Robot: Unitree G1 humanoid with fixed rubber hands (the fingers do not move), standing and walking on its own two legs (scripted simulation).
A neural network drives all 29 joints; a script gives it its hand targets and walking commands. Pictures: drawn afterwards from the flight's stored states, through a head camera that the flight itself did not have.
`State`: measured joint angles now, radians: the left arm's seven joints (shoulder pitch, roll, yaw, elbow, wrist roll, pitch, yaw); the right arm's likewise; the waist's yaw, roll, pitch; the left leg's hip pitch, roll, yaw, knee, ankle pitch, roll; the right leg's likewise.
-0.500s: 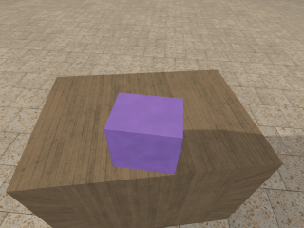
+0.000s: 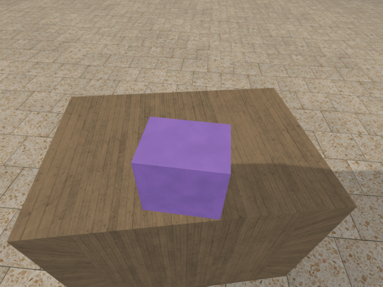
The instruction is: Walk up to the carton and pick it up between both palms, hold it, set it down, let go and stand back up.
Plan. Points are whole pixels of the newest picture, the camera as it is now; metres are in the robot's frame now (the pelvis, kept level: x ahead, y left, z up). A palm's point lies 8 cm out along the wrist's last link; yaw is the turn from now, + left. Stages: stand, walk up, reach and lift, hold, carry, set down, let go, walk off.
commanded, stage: stand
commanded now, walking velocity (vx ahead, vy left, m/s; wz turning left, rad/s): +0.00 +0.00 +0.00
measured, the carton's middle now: (185, 168) +0.43 +0.01 -0.01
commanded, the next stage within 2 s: walk up in 0.16 s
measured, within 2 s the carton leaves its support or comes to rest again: neither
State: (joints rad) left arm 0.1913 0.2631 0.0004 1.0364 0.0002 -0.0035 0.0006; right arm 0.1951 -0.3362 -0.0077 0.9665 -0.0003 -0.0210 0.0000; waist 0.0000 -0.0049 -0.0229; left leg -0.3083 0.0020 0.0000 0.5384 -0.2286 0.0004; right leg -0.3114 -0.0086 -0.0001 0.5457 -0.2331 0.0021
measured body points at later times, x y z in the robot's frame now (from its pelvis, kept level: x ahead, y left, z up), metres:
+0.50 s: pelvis -0.01 +0.00 +0.00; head +0.01 +0.00 +0.45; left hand +0.06 +0.27 -0.14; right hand +0.07 -0.30 -0.13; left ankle +0.04 +0.12 -0.73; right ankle +0.04 -0.12 -0.73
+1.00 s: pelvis -0.11 +0.02 -0.01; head -0.04 +0.06 +0.43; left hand +0.00 +0.31 -0.17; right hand -0.05 -0.31 -0.11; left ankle -0.04 +0.12 -0.73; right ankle -0.16 -0.10 -0.65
